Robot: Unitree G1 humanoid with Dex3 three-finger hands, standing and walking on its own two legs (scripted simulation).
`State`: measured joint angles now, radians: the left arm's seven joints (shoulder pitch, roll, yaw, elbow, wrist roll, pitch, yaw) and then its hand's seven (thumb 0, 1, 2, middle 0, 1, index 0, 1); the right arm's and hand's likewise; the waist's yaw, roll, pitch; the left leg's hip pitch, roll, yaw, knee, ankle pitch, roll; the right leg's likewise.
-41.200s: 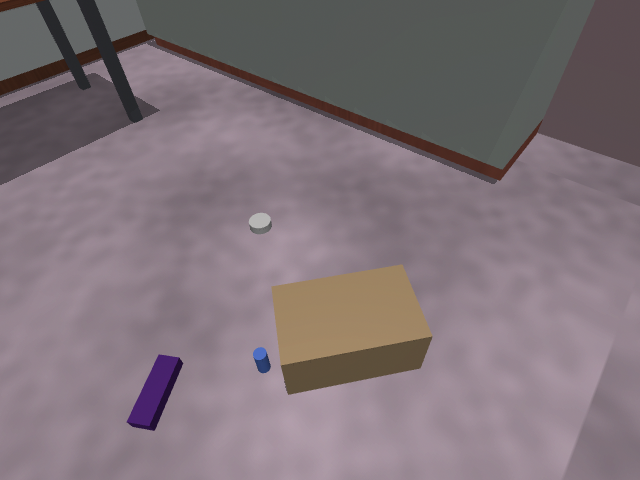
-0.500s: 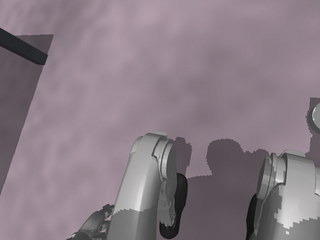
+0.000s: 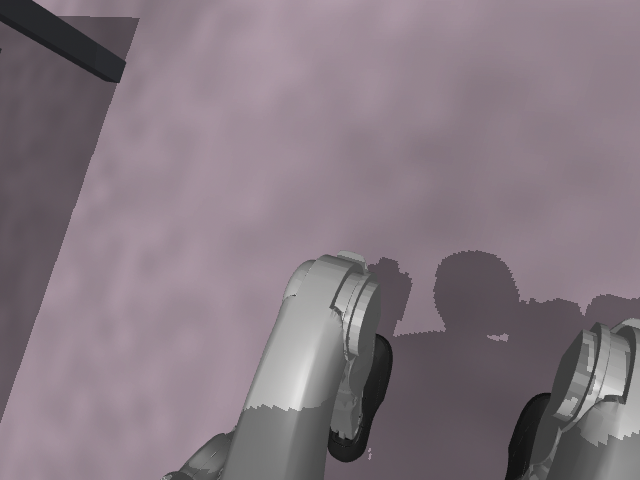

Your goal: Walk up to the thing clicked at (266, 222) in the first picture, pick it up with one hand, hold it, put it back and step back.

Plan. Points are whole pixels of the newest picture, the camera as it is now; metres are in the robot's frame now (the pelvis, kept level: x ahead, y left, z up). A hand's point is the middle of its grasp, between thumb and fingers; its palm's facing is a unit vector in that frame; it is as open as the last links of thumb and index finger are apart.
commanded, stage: rest palm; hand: right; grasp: from above
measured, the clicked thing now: out of the picture +0.40 -0.34 -0.27
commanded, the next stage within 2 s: close in 0.66 s
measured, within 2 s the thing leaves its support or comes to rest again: neither
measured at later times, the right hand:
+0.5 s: hand out of the picture +0.40 -0.33 -0.24, palm faces -0.40 +0.16 -0.90, open 14.3 cm
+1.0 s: hand out of the picture +0.40 -0.32 -0.25, palm faces -0.38 +0.11 -0.92, open 13.7 cm
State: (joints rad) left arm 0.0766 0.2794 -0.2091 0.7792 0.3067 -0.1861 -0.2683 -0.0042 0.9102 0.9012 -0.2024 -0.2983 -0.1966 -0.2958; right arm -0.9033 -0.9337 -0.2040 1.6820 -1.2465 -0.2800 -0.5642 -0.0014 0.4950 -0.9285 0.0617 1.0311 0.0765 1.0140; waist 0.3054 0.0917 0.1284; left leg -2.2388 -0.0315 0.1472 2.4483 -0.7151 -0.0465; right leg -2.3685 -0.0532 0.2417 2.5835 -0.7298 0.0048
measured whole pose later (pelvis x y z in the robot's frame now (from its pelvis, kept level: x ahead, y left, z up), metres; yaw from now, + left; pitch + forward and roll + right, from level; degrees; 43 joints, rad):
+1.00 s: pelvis -0.01 +0.00 +0.00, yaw +2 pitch +24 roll +14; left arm 0.02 0.33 -0.26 0.78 0.32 -0.29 -0.32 0.00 0.90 0.90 -0.20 -0.30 -0.20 -0.30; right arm -0.90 -0.91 -0.10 1.72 -1.29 -0.25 -0.79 0.00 0.44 -0.93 0.08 1.06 0.10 1.04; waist 0.31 0.15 0.15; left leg -2.20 -0.06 0.18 2.43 -0.69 -0.06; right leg -2.34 -0.06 0.29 2.60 -0.73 0.00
